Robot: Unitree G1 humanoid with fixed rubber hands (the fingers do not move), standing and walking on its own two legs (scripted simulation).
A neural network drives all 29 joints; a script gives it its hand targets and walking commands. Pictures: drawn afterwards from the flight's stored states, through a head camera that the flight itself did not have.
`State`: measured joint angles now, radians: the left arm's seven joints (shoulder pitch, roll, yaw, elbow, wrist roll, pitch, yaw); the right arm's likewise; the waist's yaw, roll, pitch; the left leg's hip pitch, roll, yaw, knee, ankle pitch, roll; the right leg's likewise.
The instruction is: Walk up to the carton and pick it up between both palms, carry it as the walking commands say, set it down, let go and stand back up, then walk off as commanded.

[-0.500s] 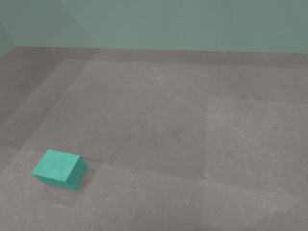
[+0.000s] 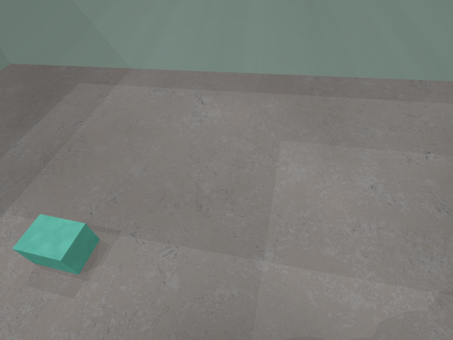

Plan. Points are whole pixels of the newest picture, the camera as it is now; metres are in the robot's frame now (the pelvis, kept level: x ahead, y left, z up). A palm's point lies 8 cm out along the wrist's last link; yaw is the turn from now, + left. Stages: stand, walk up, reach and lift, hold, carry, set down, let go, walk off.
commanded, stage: stand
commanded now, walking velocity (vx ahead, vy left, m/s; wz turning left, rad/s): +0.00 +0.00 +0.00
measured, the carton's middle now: (59, 243) +0.65 +0.93 -0.68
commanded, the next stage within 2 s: none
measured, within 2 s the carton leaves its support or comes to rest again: neither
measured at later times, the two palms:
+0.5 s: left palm out of the picture -0.02 +0.21 -0.11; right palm out of the picture +0.06 -0.30 -0.10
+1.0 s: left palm out of the picture -0.03 +0.21 -0.11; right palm out of the picture +0.05 -0.30 -0.10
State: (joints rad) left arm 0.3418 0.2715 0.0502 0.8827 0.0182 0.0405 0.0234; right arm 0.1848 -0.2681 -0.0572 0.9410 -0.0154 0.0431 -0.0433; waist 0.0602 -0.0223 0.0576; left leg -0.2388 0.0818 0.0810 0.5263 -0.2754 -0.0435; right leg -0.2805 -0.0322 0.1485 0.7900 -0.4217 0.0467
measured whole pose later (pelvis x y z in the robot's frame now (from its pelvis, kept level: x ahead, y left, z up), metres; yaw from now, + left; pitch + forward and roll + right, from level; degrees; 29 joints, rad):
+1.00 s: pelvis -0.03 -0.03 +0.02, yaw +1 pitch -2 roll +0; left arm 0.32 0.22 -0.01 0.93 0.02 0.01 0.03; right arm 0.18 -0.26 -0.06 0.98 -0.01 0.03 -0.02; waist 0.06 -0.01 0.05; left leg -0.11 -0.02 0.02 0.36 -0.22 0.03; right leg -0.10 0.06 0.09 0.36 -0.22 -0.03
